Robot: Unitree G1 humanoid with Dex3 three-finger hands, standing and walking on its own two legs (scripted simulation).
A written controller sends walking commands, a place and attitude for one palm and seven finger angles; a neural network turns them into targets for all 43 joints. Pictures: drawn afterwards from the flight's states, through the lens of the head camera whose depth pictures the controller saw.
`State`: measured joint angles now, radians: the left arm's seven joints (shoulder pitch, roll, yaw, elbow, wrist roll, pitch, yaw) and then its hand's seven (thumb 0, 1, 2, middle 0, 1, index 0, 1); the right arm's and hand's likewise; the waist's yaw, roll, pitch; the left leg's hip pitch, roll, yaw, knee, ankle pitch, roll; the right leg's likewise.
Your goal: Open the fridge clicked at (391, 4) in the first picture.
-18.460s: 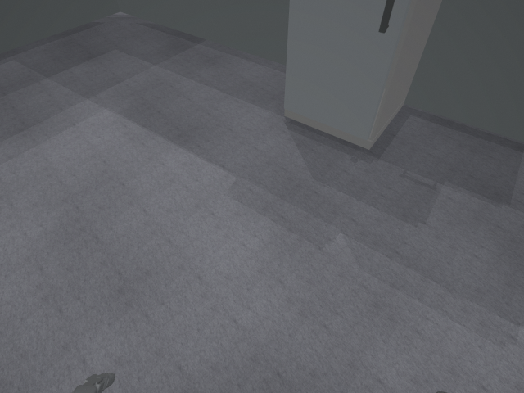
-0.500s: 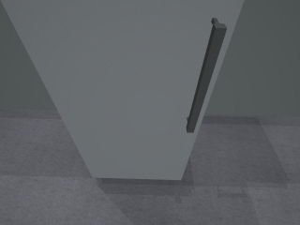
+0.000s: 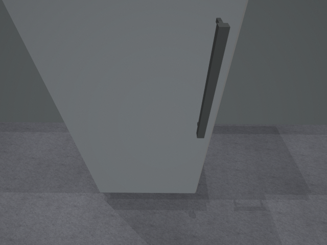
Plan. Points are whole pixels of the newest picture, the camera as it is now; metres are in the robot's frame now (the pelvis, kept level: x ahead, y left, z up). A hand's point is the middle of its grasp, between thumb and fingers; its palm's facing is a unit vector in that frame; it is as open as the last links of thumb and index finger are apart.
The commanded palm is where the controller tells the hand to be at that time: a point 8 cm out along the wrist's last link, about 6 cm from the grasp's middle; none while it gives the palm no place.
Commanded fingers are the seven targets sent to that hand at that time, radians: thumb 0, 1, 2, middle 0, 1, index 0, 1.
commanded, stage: come to a stop and stand still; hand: right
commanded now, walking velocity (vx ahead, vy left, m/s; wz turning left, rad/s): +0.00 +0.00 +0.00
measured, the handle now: (207, 88) +0.53 -0.10 +0.12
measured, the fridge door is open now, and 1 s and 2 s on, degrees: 0 0 0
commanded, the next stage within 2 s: look again from close up in 0.08 s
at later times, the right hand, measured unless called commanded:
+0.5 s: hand out of the picture -0.02 -0.22 -0.17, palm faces -0.01 +0.96 -0.28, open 7.4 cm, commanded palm none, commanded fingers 0.00 -0.90 -0.90 0.20 0.30 0.20 0.30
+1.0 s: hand out of the picture +0.01 -0.27 -0.16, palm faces -0.04 +0.95 -0.30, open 7.4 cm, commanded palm none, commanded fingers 0.00 -0.90 -0.90 0.20 0.30 0.20 0.30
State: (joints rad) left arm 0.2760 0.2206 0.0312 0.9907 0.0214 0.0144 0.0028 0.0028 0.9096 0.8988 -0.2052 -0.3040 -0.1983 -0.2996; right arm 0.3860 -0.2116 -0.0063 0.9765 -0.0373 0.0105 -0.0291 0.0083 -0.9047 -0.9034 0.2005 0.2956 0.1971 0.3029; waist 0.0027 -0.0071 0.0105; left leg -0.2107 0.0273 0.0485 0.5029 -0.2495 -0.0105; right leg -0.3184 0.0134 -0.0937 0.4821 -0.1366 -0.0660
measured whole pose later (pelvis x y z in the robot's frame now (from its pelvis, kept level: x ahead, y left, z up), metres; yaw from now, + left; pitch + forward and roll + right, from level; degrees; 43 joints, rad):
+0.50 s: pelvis -0.02 -0.01 +0.00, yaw +0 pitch -3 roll +1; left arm 0.22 0.26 0.03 1.06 0.01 0.01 0.00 0.00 0.91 0.90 -0.21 -0.30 -0.20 -0.30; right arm 0.34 -0.26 -0.01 1.03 -0.04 0.00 -0.02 0.01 -0.90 -0.90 0.20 0.30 0.20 0.30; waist 0.00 -0.01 0.04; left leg -0.20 0.03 0.04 0.47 -0.22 -0.01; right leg -0.30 0.04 -0.08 0.42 -0.12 -0.06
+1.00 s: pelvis -0.02 -0.03 +0.01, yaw +3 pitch -2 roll +1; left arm 0.21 0.31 0.05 1.06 0.02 0.03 0.01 0.00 0.91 0.90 -0.21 -0.30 -0.20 -0.30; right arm 0.29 -0.30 -0.03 1.02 -0.02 0.03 -0.01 0.01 -0.90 -0.90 0.20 0.30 0.20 0.30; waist 0.00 -0.01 0.03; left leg -0.12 0.00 0.06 0.53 -0.44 0.04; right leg -0.27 0.05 -0.13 0.28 -0.05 -0.07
